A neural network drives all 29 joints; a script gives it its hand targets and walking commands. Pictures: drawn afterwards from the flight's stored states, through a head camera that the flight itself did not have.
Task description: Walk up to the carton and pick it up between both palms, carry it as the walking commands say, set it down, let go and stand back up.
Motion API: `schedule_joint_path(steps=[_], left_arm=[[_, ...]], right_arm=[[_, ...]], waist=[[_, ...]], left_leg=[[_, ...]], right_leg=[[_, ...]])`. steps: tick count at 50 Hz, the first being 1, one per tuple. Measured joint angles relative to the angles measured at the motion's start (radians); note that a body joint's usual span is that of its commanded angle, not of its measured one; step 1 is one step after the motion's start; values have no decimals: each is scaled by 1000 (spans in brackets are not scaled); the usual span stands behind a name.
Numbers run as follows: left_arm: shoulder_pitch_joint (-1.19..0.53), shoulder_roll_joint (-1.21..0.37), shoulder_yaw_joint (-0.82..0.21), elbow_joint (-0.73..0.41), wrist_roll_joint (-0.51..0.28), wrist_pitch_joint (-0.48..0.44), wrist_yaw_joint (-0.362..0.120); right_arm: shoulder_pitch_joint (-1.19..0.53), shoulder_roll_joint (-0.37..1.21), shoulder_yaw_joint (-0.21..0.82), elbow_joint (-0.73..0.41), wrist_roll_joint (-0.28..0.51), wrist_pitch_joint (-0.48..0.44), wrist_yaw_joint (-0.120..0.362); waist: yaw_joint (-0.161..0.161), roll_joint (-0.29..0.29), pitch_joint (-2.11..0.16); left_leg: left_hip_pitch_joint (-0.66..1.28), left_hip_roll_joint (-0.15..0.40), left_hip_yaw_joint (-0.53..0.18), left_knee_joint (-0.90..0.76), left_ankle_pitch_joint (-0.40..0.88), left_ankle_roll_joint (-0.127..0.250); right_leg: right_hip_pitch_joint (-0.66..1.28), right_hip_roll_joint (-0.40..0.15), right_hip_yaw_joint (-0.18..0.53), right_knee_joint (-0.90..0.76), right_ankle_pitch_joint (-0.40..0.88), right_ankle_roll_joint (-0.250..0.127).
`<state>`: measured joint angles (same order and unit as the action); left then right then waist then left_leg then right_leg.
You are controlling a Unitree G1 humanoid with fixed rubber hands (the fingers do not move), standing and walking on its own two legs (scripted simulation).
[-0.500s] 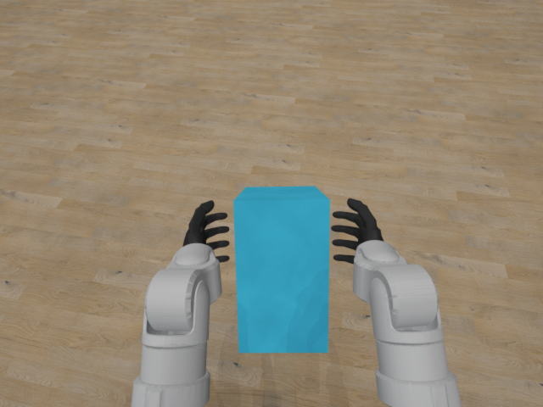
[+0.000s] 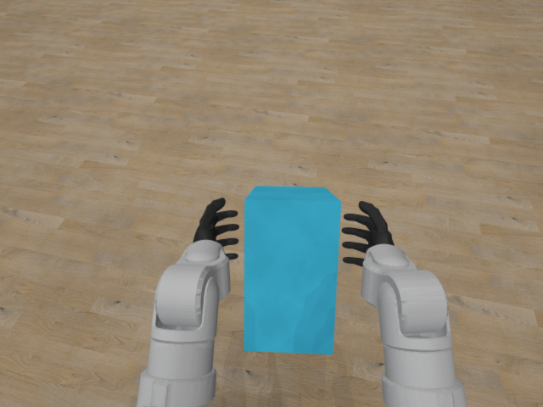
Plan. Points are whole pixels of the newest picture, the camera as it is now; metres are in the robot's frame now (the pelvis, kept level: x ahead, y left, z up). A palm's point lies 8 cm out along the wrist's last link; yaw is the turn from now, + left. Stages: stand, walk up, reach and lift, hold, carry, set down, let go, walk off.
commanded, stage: carry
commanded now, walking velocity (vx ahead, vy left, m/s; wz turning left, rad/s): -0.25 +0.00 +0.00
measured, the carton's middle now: (289, 259) +0.37 -0.01 -0.06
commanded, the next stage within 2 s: none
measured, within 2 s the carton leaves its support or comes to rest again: neither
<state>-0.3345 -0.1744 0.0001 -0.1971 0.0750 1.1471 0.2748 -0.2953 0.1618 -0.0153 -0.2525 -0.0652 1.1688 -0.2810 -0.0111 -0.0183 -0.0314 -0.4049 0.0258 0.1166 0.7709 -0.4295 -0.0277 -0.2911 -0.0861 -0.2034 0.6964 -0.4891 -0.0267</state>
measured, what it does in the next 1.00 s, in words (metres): walks ahead: left foot, then right foot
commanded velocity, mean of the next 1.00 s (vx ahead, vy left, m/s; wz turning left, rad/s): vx -0.25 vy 0.00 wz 0.00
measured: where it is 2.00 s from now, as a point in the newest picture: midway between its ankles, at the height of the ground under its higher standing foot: outside the picture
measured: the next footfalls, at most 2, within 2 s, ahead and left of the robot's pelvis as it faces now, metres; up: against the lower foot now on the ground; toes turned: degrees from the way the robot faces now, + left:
left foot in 0.02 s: +0.02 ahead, +0.12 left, +0.00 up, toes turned +7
right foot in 0.18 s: +0.05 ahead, -0.10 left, +0.00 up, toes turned -13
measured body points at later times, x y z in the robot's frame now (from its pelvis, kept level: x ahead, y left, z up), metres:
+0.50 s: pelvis +0.12 +0.00 +0.00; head +0.15 +0.00 +0.45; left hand +0.45 +0.11 +0.09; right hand +0.44 -0.12 +0.09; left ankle +0.07 +0.11 -0.72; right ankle +0.10 -0.10 -0.72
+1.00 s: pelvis +0.18 +0.01 +0.01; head +0.21 +0.02 +0.46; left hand +0.51 +0.12 +0.09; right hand +0.50 -0.11 +0.09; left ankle +0.12 +0.11 -0.72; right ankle +0.14 -0.10 -0.70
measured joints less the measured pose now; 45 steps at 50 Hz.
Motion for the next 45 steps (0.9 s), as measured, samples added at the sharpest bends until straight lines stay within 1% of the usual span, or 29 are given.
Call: schedule_joint_path(steps=[1,3,5,6,7,8,9,10,12,14,15,17,19,20,22,23,24,25,26,28,29,31,32,33,35,37,39,42,45], left_arm=[[3,1,3,-9,2,1,2],[17,6,17,-23,0,-1,4],[21,7,33,-30,-2,1,5],[19,7,35,-29,-5,2,4],[15,6,37,-26,-8,2,3],[10,4,38,-22,-9,3,1],[5,2,38,-14,-9,1,-2],[0,0,33,-2,-7,-4,-4],[-11,-3,20,15,-5,-9,-5],[-10,-3,10,11,-2,-9,-6],[-9,-3,8,5,0,-6,-5],[-3,-1,7,-9,4,0,-1],[9,4,20,-17,5,2,3],[11,5,26,-20,3,5,4],[11,4,32,-20,-2,9,4],[7,3,34,-19,-5,10,3],[2,2,35,-16,-7,11,2],[-4,0,37,-12,-6,11,-1],[-8,-2,34,-3,-5,7,-3],[-13,-4,19,15,-1,-2,-4],[-16,-5,13,17,1,-2,-3],[-16,-5,4,13,5,1,-2],[-15,-5,3,10,8,3,-1],[-12,-4,4,5,10,4,2],[-4,0,16,5,13,5,3],[1,1,31,2,10,10,5],[-2,0,39,-2,3,15,4],[-10,-3,29,12,-3,11,-2],[-14,-4,15,19,1,9,-1]], right_arm=[[-4,1,4,1,0,-2,1],[-13,4,20,27,-2,-13,5],[-30,9,26,45,-4,-12,4],[-35,11,24,49,-9,-10,3],[-38,12,20,48,-12,-7,4],[-38,12,16,45,-15,-4,4],[-36,11,13,41,-18,-2,5],[-31,9,8,36,-20,-3,5],[-18,5,-4,20,-18,-2,5],[-10,3,-6,8,-11,-3,1],[-10,3,-6,5,-8,-2,1],[-15,5,-3,8,-5,-3,4],[-23,7,11,35,-7,-11,8],[-31,10,13,47,-8,-11,8],[-40,12,12,58,-15,-9,8],[-41,13,9,56,-18,-5,8],[-41,13,5,51,-20,-2,8],[-41,13,3,46,-22,1,7],[-39,12,0,42,-25,3,7],[-27,8,-6,31,-26,2,5],[-21,6,-9,24,-24,1,4],[-14,4,-12,17,-16,-2,3],[-12,3,-11,14,-12,-2,4],[-12,4,-9,15,-9,-2,5],[-16,5,3,35,-5,-5,8],[-28,9,10,46,-3,5,8],[-36,11,11,51,-12,9,7],[-31,9,0,54,-27,2,5],[-16,5,-5,36,-22,3,3]], waist=[[3,-4,4],[10,-22,4],[17,-4,12],[20,10,17],[22,23,20],[22,29,22],[20,32,20],[17,38,14],[11,25,7],[3,7,4],[1,1,5],[2,-3,7],[9,-24,7],[12,-18,10],[21,8,17],[24,19,20],[25,26,22],[25,25,21],[22,31,16],[16,36,1],[11,28,-3],[2,15,-5],[-2,13,-5],[-2,9,-4],[-1,-6,-6],[7,8,-3],[19,21,0],[29,35,-6],[22,17,-12]], left_leg=[[16,4,13,-74,82,13],[56,4,41,-107,56,36],[84,24,52,-103,15,38],[96,36,53,-102,3,36],[107,45,51,-102,-6,32],[115,49,51,-98,-12,28],[114,50,48,-80,-15,23],[96,56,39,-41,-11,16],[46,40,16,65,-70,-3],[6,14,-1,106,-104,-3],[-2,7,-1,75,-75,0],[20,9,16,-73,80,18],[63,4,46,-113,61,45],[75,13,52,-110,40,49],[96,35,58,-106,15,47],[106,43,57,-108,9,43],[113,47,56,-108,4,40],[116,46,56,-101,1,36],[108,47,50,-80,-4,31],[74,47,30,-14,-23,10],[57,37,19,14,-57,1],[37,22,9,8,-54,-6],[41,22,12,-43,6,-5],[58,23,22,-91,65,7],[82,15,40,-114,44,35],[96,28,48,-111,15,43],[104,39,53,-101,-3,40],[87,49,46,-72,11,26],[88,32,49,-87,39,4]], right_leg=[[7,0,2,11,-5,5],[-23,-15,20,99,30,30],[-64,7,53,177,-32,57],[-78,24,63,173,-61,61],[-81,35,63,126,-41,63],[-73,38,54,42,40,64],[-58,34,39,-14,131,45],[-47,34,25,-22,119,22],[-34,18,11,-10,63,2],[-18,1,2,-6,35,3],[-9,-3,1,-8,27,6],[5,-3,1,5,17,15],[-26,-22,22,96,45,33],[-47,-14,39,143,15,46],[-81,19,67,171,-64,54],[-87,30,66,137,-53,57],[-84,34,59,69,6,59],[-74,30,50,-16,131,59],[-65,29,39,-41,175,45],[-62,23,22,-24,119,15],[-61,13,18,-14,98,10],[-54,-3,11,-3,73,11],[-49,-6,8,0,66,14],[-45,-9,9,9,61,18],[-58,-21,21,45,70,32],[-64,-6,34,50,74,49],[-48,8,30,-16,110,54],[-32,16,19,-43,100,28],[-36,-5,19,-36,102,25]])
